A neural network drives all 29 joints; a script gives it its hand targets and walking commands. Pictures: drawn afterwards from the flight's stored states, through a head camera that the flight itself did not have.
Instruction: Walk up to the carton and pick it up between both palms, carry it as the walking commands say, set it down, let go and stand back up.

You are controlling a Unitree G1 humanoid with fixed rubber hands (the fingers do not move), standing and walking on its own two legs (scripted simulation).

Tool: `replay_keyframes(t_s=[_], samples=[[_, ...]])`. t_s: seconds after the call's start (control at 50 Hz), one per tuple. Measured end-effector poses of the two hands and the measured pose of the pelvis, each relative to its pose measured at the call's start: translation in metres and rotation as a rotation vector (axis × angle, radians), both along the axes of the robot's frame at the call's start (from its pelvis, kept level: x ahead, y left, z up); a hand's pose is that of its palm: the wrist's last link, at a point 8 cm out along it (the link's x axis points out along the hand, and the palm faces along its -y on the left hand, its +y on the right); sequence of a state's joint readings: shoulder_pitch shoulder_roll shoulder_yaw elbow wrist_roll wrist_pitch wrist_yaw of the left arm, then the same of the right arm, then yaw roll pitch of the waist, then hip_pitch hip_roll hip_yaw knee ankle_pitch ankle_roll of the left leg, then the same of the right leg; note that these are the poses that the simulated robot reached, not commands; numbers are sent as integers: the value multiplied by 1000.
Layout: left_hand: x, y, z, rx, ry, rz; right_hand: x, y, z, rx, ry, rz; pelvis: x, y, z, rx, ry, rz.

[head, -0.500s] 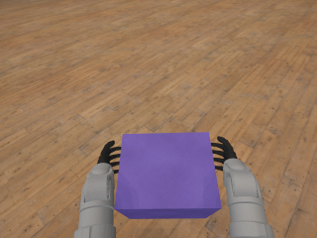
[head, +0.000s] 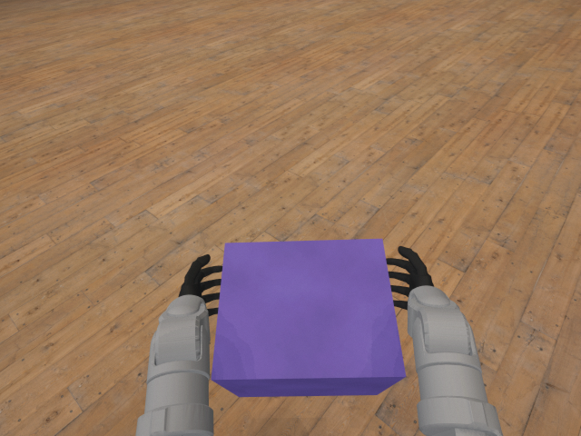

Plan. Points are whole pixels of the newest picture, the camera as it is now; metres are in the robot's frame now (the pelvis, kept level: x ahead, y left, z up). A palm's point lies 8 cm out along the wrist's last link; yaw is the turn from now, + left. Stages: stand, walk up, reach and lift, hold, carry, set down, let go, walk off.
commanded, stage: hold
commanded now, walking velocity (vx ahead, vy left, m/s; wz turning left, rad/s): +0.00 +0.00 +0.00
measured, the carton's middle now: (305, 323) +0.30 +0.00 -0.04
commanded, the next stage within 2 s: carry in 0.40 s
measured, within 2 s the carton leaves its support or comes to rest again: neither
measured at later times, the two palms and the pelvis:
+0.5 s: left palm (190, 302) +0.29 +0.17 +0.05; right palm (412, 294) +0.29 -0.15 +0.05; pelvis +0.01 +0.01 -0.01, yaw +1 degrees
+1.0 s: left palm (135, 335) +0.23 +0.22 +0.07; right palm (382, 321) +0.24 -0.10 +0.07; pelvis -0.01 +0.06 -0.03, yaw +1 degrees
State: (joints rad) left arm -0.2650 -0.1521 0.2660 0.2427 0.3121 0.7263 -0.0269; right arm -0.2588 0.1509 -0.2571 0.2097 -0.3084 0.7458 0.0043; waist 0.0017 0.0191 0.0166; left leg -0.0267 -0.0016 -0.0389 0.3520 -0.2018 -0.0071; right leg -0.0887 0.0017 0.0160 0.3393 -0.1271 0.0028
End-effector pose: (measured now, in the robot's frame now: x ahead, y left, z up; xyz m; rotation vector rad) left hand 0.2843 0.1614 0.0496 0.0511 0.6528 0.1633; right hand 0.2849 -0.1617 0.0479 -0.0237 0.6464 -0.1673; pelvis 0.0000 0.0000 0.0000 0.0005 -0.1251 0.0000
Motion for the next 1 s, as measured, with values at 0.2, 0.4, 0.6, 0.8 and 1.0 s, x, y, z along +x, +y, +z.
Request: replay_keyframes(t_s=[0.2, 0.4, 0.6, 0.8, 1.0], samples=[[2, 1, -1, 7, 4, -5, 1, 0, -2, -4, 5, 4, 6, 1, 1, -1, 4, -1], [2, 1, -3, 9, 6, -7, 0, 1, -3, -10, 8, 4, 10, 3, 0, -3, 20, 2], [9, 18, 4, -9, -57, 41, 11, 27, 12, -49, -57, -66, 4, 23, -18, 3, 163, 20], [-22, 51, 16, -22, -64, 121, -8, 61, 19, -16, -64, -46, -5, 46, -34, 1, 190, 31], [-57, 56, 25, -4, -4, 123, -46, 66, 19, 10, -1, -69, -14, 56, -31, -17, 181, 14]])
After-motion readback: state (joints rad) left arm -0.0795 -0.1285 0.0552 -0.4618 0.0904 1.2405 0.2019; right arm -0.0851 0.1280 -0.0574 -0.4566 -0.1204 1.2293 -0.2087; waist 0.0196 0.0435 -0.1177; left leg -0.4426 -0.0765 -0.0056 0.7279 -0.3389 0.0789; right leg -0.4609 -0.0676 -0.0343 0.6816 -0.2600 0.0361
